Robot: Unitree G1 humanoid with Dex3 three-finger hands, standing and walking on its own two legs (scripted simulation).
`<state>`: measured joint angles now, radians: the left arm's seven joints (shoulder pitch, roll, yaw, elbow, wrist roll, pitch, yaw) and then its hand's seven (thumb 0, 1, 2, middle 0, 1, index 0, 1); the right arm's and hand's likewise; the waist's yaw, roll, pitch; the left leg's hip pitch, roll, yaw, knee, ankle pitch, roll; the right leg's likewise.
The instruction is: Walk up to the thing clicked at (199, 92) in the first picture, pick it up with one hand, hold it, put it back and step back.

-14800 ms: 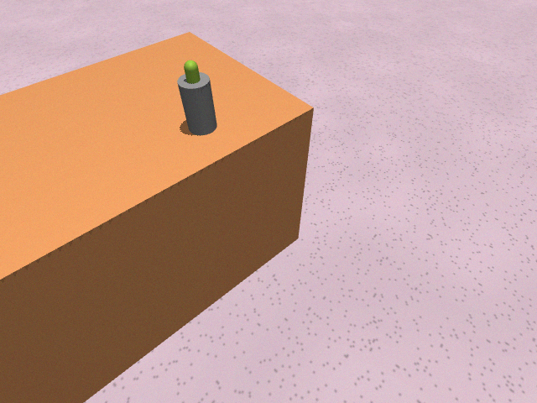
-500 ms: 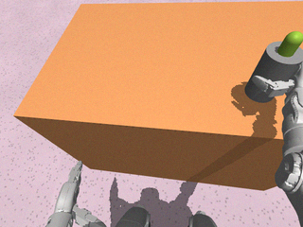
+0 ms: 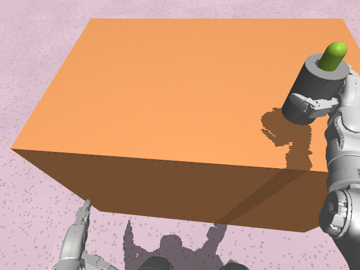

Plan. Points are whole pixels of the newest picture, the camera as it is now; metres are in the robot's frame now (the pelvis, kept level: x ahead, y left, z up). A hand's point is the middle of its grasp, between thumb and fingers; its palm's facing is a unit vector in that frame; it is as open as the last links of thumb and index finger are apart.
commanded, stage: lift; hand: right
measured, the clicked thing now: (315, 83) +0.48 -0.22 +0.13
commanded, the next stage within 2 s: hold in 1.16 s
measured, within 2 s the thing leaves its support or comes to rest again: neither
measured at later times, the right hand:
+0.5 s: hand (323, 91) +0.40 -0.19 +0.18, palm faces +0.21 +0.98 -0.02, open 10.8 cm
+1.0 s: hand (335, 103) +0.33 -0.17 +0.22, palm faces +0.20 +0.98 -0.02, open 10.8 cm
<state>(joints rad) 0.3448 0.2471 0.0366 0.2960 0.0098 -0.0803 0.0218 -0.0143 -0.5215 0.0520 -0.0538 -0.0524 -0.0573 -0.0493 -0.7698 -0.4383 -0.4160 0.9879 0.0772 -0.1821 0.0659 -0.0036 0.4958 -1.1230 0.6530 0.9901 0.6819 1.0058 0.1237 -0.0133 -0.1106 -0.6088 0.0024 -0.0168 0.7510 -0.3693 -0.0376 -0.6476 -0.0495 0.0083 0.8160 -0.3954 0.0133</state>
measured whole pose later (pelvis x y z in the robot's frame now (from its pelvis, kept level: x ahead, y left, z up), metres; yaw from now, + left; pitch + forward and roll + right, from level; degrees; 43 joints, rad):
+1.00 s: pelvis -0.02 +0.02 +0.02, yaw -2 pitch -1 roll +0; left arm 0.30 0.23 0.08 0.50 -0.04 -0.10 0.07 -0.02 -0.52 0.05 -0.05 -0.05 -0.05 -0.05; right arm -0.39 -0.25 -0.26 0.10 0.19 0.39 0.00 -0.01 0.51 -1.14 0.65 1.00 0.68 1.01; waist 0.00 -0.06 -0.06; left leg -0.29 0.03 0.00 0.61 -0.31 -0.02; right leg -0.30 -0.03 0.02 0.60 -0.28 0.03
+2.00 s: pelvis -0.01 +0.02 +0.03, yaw -2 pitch -2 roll +0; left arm 0.27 0.24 0.10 0.60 -0.03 -0.18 0.08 -0.02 -0.52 0.05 -0.05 -0.05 -0.05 -0.05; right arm -0.33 -0.24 -0.29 -0.15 0.22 0.60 0.00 -0.01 0.51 -1.14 0.65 1.00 0.68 1.02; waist -0.01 -0.08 -0.07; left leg -0.23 0.03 0.01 0.57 -0.31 -0.02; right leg -0.24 -0.02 0.03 0.56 -0.29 0.03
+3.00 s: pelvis -0.02 +0.02 +0.03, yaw -2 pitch -3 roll +0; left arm 0.25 0.23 0.09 0.61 -0.02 -0.21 0.09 -0.02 -0.53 0.05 -0.05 -0.05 -0.05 -0.06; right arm -0.27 -0.24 -0.28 -0.19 0.22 0.58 0.00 -0.01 0.51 -1.14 0.65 1.00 0.68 1.02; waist -0.01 -0.08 -0.06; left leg -0.22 0.03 0.01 0.57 -0.30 -0.02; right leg -0.24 -0.03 0.03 0.57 -0.28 0.03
